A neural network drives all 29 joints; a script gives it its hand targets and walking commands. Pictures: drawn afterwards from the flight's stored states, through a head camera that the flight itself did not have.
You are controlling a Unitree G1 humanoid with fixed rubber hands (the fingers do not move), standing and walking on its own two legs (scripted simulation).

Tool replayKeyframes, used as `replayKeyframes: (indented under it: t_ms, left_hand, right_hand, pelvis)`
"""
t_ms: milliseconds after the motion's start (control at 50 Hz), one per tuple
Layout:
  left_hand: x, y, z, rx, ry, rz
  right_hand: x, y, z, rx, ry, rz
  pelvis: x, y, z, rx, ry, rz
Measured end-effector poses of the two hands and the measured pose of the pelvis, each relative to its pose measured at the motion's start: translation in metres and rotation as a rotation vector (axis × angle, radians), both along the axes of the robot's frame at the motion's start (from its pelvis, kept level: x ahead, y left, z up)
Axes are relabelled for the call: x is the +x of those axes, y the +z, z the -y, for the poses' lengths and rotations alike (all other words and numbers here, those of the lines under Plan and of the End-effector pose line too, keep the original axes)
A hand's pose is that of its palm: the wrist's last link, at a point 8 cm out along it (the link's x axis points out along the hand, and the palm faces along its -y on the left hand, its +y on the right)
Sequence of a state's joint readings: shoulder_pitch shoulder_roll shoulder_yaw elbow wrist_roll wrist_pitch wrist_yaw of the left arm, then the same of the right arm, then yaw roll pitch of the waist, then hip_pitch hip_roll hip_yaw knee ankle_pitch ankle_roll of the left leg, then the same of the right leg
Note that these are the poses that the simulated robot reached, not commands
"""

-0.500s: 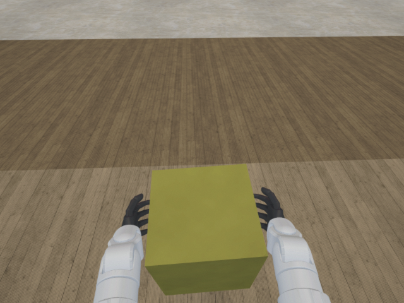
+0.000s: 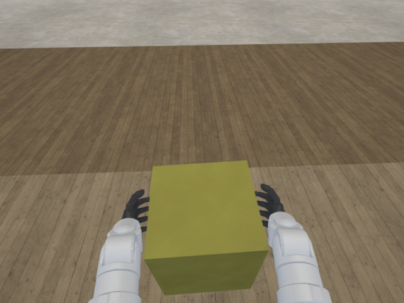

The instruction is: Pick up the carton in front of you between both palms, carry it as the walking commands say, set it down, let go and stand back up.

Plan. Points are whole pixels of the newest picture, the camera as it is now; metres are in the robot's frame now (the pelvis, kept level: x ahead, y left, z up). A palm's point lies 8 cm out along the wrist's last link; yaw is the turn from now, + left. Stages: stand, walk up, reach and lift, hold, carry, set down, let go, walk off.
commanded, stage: reach and lift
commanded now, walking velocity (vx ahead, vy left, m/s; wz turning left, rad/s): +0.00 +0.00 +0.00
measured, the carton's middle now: (204, 230) +0.31 +0.01 -0.05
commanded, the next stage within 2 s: hold in 0.62 s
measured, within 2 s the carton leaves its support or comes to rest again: neither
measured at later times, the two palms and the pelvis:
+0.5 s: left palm (130, 220) +0.29 +0.16 +0.04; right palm (277, 215) +0.30 -0.14 +0.04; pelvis +0.01 +0.00 +0.00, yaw +0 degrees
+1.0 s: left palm (130, 223) +0.28 +0.15 +0.05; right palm (282, 217) +0.28 -0.15 +0.05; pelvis +0.00 +0.00 +0.00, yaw +0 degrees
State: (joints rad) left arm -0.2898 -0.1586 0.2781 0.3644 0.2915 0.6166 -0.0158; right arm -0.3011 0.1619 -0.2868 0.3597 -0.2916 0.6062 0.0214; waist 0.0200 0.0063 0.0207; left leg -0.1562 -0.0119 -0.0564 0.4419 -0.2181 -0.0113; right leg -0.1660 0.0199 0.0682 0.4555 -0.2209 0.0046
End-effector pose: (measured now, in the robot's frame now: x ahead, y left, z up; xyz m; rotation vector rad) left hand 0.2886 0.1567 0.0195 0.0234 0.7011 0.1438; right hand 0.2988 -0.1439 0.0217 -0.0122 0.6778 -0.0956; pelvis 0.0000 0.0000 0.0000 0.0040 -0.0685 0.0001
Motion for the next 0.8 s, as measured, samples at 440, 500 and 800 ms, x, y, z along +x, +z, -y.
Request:
replayKeyframes:
  t_ms: [440, 500, 800]
  left_hand:
    - [0.002, 0.016, 0.0, 0.014, -0.014, 0.021]
    - [0.001, 0.016, 0.001, 0.018, -0.02, 0.012]
    - [0.0, 0.032, 0.004, 0.003, -0.017, 0.053]
  right_hand:
    - [-0.001, 0.014, 0.0, -0.024, 0.015, 0.023]
    - [-0.002, 0.014, 0.001, -0.009, 0.001, 0.012]
    - [-0.006, 0.032, 0.004, -0.004, -0.013, 0.053]
  pelvis:
    - [0.009, 0.004, -0.001, -0.001, -0.002, 0.024]
    - [0.008, 0.004, -0.001, 0.0, -0.002, 0.032]
    - [0.003, 0.005, -0.001, -0.002, 0.002, 0.055]
